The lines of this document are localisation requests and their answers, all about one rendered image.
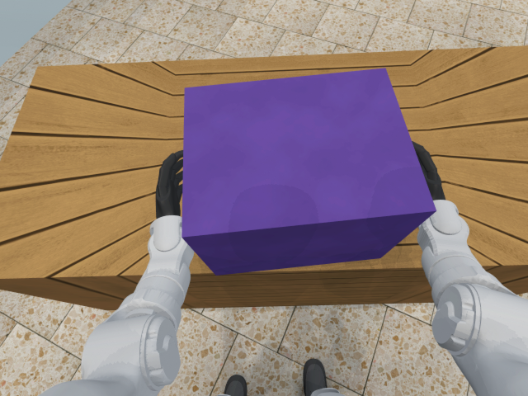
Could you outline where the pedestal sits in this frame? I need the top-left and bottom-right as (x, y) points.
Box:
(0, 45), (528, 310)

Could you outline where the robot left hand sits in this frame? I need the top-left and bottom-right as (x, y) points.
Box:
(156, 150), (183, 219)

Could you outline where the robot foot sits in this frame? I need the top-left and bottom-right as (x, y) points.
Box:
(303, 359), (327, 396)
(224, 375), (247, 396)

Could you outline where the robot right hand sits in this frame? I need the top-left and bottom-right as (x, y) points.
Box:
(412, 141), (446, 200)

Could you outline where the right robot upper arm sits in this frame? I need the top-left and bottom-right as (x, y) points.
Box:
(431, 283), (528, 396)

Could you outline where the robot right forearm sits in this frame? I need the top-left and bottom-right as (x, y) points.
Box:
(417, 200), (520, 309)

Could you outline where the robot left foot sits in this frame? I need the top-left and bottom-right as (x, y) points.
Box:
(224, 375), (247, 396)

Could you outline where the carton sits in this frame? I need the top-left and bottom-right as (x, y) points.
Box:
(181, 68), (436, 276)

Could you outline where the robot right foot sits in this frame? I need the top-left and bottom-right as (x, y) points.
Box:
(303, 359), (327, 396)

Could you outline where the robot left forearm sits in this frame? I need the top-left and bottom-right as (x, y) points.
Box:
(81, 215), (194, 380)

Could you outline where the left robot upper arm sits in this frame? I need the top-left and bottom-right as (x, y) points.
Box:
(39, 314), (181, 396)

